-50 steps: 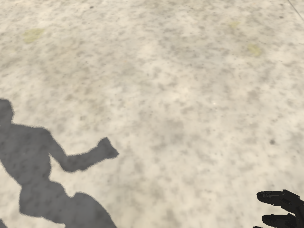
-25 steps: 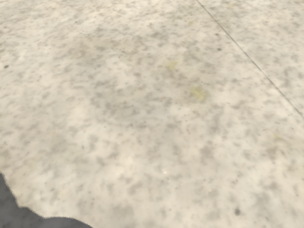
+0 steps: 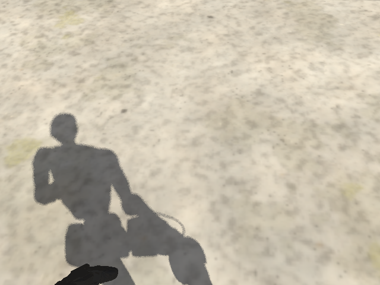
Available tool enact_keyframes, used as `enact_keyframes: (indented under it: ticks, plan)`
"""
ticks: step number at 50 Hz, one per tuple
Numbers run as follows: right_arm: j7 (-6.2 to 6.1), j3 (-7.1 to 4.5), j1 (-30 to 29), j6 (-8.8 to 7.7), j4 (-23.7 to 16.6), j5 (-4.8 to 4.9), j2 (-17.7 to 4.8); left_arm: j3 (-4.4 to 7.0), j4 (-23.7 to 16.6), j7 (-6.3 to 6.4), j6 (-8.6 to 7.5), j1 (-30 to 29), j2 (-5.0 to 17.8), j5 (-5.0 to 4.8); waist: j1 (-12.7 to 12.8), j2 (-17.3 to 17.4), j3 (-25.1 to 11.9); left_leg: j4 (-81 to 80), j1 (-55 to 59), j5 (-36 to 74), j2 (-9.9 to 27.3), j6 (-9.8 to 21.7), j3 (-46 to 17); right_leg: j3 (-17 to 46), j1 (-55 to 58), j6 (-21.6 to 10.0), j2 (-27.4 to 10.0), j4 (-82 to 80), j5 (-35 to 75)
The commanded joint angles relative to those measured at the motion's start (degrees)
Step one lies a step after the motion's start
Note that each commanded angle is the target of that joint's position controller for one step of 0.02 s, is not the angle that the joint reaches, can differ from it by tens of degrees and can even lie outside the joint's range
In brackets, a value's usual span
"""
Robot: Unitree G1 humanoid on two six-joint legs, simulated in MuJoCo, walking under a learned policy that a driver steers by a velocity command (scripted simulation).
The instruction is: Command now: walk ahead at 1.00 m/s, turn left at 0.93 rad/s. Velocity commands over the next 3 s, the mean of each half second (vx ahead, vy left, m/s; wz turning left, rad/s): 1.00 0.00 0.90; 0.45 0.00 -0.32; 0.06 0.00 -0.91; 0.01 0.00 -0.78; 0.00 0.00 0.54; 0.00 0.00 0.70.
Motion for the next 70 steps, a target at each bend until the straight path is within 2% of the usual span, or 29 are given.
enact_keyframes:
  ticks: [1, 4, 7, 9, 11, 12, 13, 14, 16, 20, 28, 30, 32, 33, 34, 35, 36, 38, 43, 46, 50, 54, 55, 56, 57, 58, 60, 65, 70]
  plan:
    - [-0.37, -1.90, -4.2, -3.51, -6.0, 0.32, -8.6, 1.59, -4.9, -0.58, 1.40, -1.3, 8.4, 0.01, 4.2, -5.4, 5.0, -21.2, -11.1, 7.1, 14.7, 8.5, -23.4, -5.3, -0.7, 2.3, -1.8, -15.1, 5.8]
    - [0.39, -2.62, -2.1, -3.56, -5.6, 0.97, -8.9, 0.50, -7.7, -1.23, 1.14, -8.2, 5.8, -2.05, -0.3, -1.4, 3.0, -19.3, -8.9, 18.2, 11.4, 4.0, -19.8, -7.7, 5.8, 1.5, 1.1, -31.9, 22.2]
    - [0.65, -3.33, -0.3, -3.28, -5.3, 1.06, -9.9, 0.98, -8.8, -0.86, 0.73, -9.7, 7.4, -2.72, -2.4, 1.9, 0.1, -15.2, -0.2, 27.8, 13.3, 1.6, -21.6, -7.3, 9.4, 0.0, 3.8, -40.2, 25.2]
    - [0.21, -3.75, -1.6, -3.23, -5.9, 0.74, -11.2, 2.40, -7.4, -0.05, 0.33, -4.2, 10.8, -2.61, 0.4, 2.5, -4.1, -7.0, 4.4, 38.7, 13.7, -1.0, -22.7, -6.3, 17.6, -0.9, 6.3, -43.9, 20.0]
    - [0.55, -4.16, -7.1, -3.70, -7.1, 0.06, -13.6, 5.25, -2.4, 1.60, -0.19, 16.6, 16.4, -2.71, 12.8, 1.7, -14.6, 16.9, -1.2, 40.6, 11.2, -3.7, -20.7, -5.1, 39.8, -2.5, 4.6, -42.0, 10.3]
    - [0.36, -2.10, -9.0, -4.44, -9.2, -0.16, -5.9, 6.91, -0.1, 2.83, -0.45, 29.6, 20.4, -1.07, 16.7, -6.4, -22.0, 36.9, -11.1, 13.8, 7.9, -3.6, -16.3, 7.6, 53.1, -3.7, -8.2, -42.8, -10.5]
    - [0.45, 0.23, -1.7, -4.28, -13.2, 2.93, 1.0, 7.53, -1.0, 2.38, -0.19, 23.6, 24.4, 0.56, 7.6, -26.5, -28.1, 50.9, -26.4, -14.2, 3.6, -5.6, -9.9, 42.7, 59.7, -9.0, -23.4, -57.7, -24.1]
    - [-0.22, 0.38, -4.2, -2.96, -11.5, 1.16, -3.9, 7.64, -2.4, 1.94, 0.47, 15.7, 19.3, -0.10, 7.0, -16.9, -20.0, 54.4, -33.5, -7.5, 9.7, -4.9, -7.6, 44.5, 51.7, -10.9, -21.1, -60.7, -35.6]
    - [1.11, -0.31, -11.0, -1.63, -11.4, -0.66, -6.1, 5.75, -1.3, 1.45, 0.89, 12.0, 11.2, -0.68, 6.7, -3.4, -7.4, 49.2, -32.4, -0.9, 14.7, -5.7, -4.9, 22.5, 37.3, -9.4, -15.1, -59.1, -16.4]
    - [3.88, 1.56, -16.5, 0.71, -15.9, -1.76, -0.5, 4.71, 5.9, 0.21, -1.23, 18.2, 7.7, -2.33, 4.0, -5.6, -1.0, 45.2, -32.7, 1.0, 18.5, -6.4, -5.3, 4.3, 28.2, -7.0, -10.5, -62.3, 4.4]
    - [5.36, 4.51, -31.0, -1.24, -20.6, -1.83, 0.7, 4.77, 11.2, -0.72, -2.55, 22.7, 11.9, -2.80, 4.0, -1.2, 8.1, 10.7, -19.0, 16.2, 12.9, -4.9, 5.5, -15.2, 22.7, -8.1, -6.7, -71.8, 43.9]
    - [4.56, 4.27, -26.0, -2.31, -18.1, -2.95, -0.5, 5.29, 13.2, -0.07, -1.82, 24.7, 15.9, -3.57, 1.2, -4.7, 2.8, 5.6, -8.4, 13.6, 8.4, -4.0, 7.8, -14.6, 29.2, -8.1, -6.3, -61.8, 69.2]
    - [2.76, 2.66, -7.8, -3.28, -11.6, -3.90, -3.9, 5.24, 13.9, 0.61, -1.08, 23.6, 17.5, -4.83, -7.9, -7.5, -7.5, -2.4, 12.8, 22.6, 10.4, -2.3, 3.0, -13.6, 26.8, -6.0, -4.5, -37.0, 69.8]
    - [0.82, -0.48, -4.5, -2.78, -13.2, 0.81, -11.1, 5.21, 11.1, 0.91, -1.66, 22.0, 17.8, -5.76, -10.2, -4.5, -17.4, 3.8, 32.0, 42.3, 24.2, -1.1, -11.0, -9.6, 13.5, -3.9, -1.5, -20.6, 37.6]
    - [-0.36, 0.30, -4.7, -2.47, -14.0, -1.15, -14.3, 3.67, 11.6, 0.01, -2.06, 30.5, 10.3, -3.76, -3.5, 10.5, -31.4, 11.8, 47.6, 76.6, 40.1, 4.3, -26.1, -2.6, 1.3, -2.1, 6.5, 2.2, -17.7]
    - [-0.16, -0.04, -4.2, -1.85, -14.5, -1.64, -11.4, 4.95, 12.5, 0.06, -2.34, 31.5, 13.9, -6.10, -5.2, 6.6, -38.5, 7.9, 45.6, 73.4, 42.2, 10.0, -28.2, 5.9, -1.4, -1.2, 6.5, 9.0, -19.7]
    - [0.04, -0.05, -7.7, -1.95, -14.1, -0.74, -9.6, 5.68, 9.6, 0.51, -1.98, 24.3, 14.4, -7.73, -4.1, 3.9, -29.0, 2.2, 36.0, 61.7, 39.0, 9.4, -21.9, 2.2, -5.8, -0.3, 3.5, 6.7, -14.7]
    - [0.08, 1.21, -14.7, -3.37, -12.8, 0.75, -3.4, 5.80, 8.9, 2.04, 0.18, 19.8, 10.9, -7.01, 1.1, 0.1, -12.2, -5.9, 16.5, 48.2, 32.8, 4.5, -12.4, -2.8, -6.7, 1.5, -0.3, 1.9, -6.3]
    - [-0.62, 0.87, -24.7, -4.06, -12.1, -0.52, -0.6, 6.53, 6.1, 2.67, 4.64, 20.8, 5.7, -5.84, 8.1, 5.4, -3.6, -15.4, -5.5, 41.5, 29.5, 1.1, 4.7, -5.4, 0.9, 2.9, -2.0, -6.2, 3.7]
    - [-2.44, 0.28, -25.6, -3.05, -11.4, -0.21, -2.1, 6.37, 4.2, 1.25, 4.28, 16.9, 5.5, -4.85, 6.9, 4.6, -4.7, -13.8, -3.1, 36.8, 26.2, -0.6, 11.8, -8.4, 4.3, 0.9, -0.8, -21.9, 18.5]
    - [-2.94, -0.79, -24.4, -1.36, -10.0, 2.01, -5.0, 7.11, 1.0, -1.92, 5.10, 12.4, 8.1, -4.72, 5.5, 3.9, -5.0, -9.2, 5.1, 35.5, 29.8, -2.1, 12.6, -10.6, 5.0, -2.5, 0.3, -31.6, 19.7]
    - [-2.62, -1.81, -24.8, 0.20, -10.0, 3.91, -5.8, 10.03, 0.7, -2.08, 5.30, 20.5, 13.5, -4.75, 10.5, 1.1, -7.4, 12.5, 5.6, 42.7, 28.2, -7.7, 14.7, -14.9, 17.4, -9.1, 7.1, -40.8, 15.3]
    - [-2.16, -1.64, -22.3, 0.27, -10.4, 2.67, -4.9, 11.66, 0.8, -0.81, 4.96, 23.1, 18.4, -4.64, 11.0, -8.8, -6.7, 27.1, -3.8, 21.9, 22.8, -11.9, 14.3, -4.9, 25.7, -12.4, 3.7, -45.6, 43.2]
    - [-1.38, -0.57, -18.1, 0.23, -12.2, -0.70, -0.7, 11.94, -1.4, -0.25, 4.77, 19.2, 23.1, -3.45, 3.7, -21.6, -10.0, 46.7, -22.9, -24.0, 10.0, -16.5, 10.3, 19.2, 37.2, -22.9, -7.2, -43.9, 63.7]
    - [-0.67, -0.54, -17.5, -0.12, -12.4, -0.11, -3.8, 11.43, -4.5, -1.28, 3.68, 17.7, 22.2, -2.10, 5.8, -15.4, -22.7, 53.7, -26.2, -24.3, 8.1, -16.0, -5.4, 34.2, 41.5, -28.5, -13.0, -51.4, 44.9]
    - [-0.40, -1.00, -21.1, -0.52, -13.2, 1.57, -5.4, 11.15, -5.8, -1.66, 2.98, 14.2, 20.4, -3.04, 5.8, -8.6, -19.8, 52.7, -28.6, -19.5, 9.9, -14.3, -8.0, 31.8, 39.4, -26.2, -12.4, -54.2, 31.7]
    - [-1.42, -1.07, -25.0, -0.32, -13.0, 0.37, -4.7, 9.95, -6.7, -0.39, 3.57, 8.9, 15.8, -5.89, 3.4, -0.1, -10.3, 43.3, -28.5, -11.6, 13.3, -13.5, -8.3, 23.7, 27.7, -19.9, -7.4, -55.3, 19.6]
    - [-1.54, -0.63, -25.3, 0.39, -11.8, 0.91, -1.5, 10.55, -8.8, 2.68, 5.79, 8.2, 16.2, -4.69, 2.7, -3.0, -11.3, 23.4, -19.5, -5.9, 10.3, -15.6, -7.6, 17.8, 22.1, -15.6, -0.9, -53.8, 24.2]
    - [-1.62, -1.02, -25.6, 0.63, -11.2, 1.34, -2.1, 10.77, -10.0, 3.22, 7.37, 6.9, 16.1, -4.87, 4.0, -7.8, -10.3, 14.8, -15.9, -0.6, 9.1, -16.6, -8.6, 20.9, 19.0, -13.1, 1.3, -53.5, 12.3]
